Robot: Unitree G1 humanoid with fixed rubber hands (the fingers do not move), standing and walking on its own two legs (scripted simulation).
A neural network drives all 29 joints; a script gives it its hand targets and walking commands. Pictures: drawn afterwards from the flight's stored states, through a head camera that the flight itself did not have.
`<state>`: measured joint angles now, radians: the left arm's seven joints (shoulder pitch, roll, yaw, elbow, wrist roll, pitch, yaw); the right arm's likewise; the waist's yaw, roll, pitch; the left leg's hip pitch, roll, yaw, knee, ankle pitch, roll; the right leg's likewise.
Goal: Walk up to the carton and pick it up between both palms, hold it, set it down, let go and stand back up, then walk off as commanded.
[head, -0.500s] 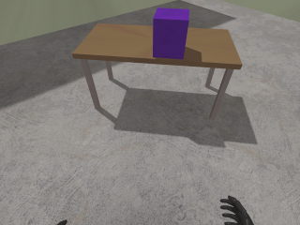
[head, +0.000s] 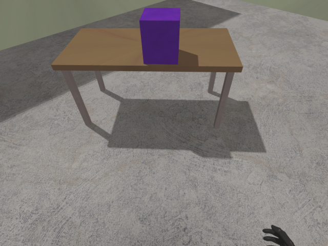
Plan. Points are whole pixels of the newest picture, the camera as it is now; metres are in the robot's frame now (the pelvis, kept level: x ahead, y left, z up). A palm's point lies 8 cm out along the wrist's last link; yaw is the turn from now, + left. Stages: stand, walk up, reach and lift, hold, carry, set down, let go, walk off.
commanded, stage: walk up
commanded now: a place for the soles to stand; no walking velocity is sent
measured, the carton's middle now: (161, 36) +1.24 -0.01 -0.03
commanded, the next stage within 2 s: none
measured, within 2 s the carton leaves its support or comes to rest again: neither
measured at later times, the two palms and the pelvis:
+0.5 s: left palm out of the picture +0.07 +0.35 -0.09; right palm (243, 193) +0.29 -0.22 -0.09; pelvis +0.12 +0.05 +0.00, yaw +2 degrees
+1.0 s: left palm (44, 195) +0.30 +0.35 -0.07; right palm (248, 175) +0.34 -0.26 -0.09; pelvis +0.23 +0.03 +0.00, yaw -3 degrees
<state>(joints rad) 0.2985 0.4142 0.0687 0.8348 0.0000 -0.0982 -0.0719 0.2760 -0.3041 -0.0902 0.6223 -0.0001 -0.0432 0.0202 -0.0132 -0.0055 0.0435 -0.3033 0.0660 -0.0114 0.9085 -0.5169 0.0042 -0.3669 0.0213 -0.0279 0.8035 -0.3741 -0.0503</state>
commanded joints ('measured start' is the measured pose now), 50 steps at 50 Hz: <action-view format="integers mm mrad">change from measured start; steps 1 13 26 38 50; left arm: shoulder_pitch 144 260 165 130 137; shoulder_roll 347 219 262 223 288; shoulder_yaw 108 79 56 83 99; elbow -91 -107 -164 -106 -129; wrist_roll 24 23 9 18 26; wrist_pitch -35 -29 -8 10 -27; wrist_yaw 45 76 59 -1 54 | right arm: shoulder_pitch -71 -210 222 -88 32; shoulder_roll -303 -244 -437 -419 -330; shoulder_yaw -48 -39 -131 -80 -51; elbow -23 -101 11 -16 3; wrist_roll -14 -13 -10 -16 -10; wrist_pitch -26 -15 -64 -53 -38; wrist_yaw -2 10 -8 16 1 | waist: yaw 91 132 -96 41 61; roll -16 -182 122 353 -155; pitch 63 73 -161 99 -56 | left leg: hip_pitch -537 -509 478 -204 -435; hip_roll -49 1 356 221 -11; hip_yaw -123 -7 -761 -205 -70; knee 335 -26 -587 -619 197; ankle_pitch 100 177 -198 -227 90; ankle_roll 44 20 335 225 24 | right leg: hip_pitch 393 378 -442 -54 316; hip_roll -372 -258 -9 -113 -299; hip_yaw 838 356 80 13 533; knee -612 -427 516 25 -432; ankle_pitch -60 548 -174 -27 46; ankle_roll -59 -70 -18 16 -132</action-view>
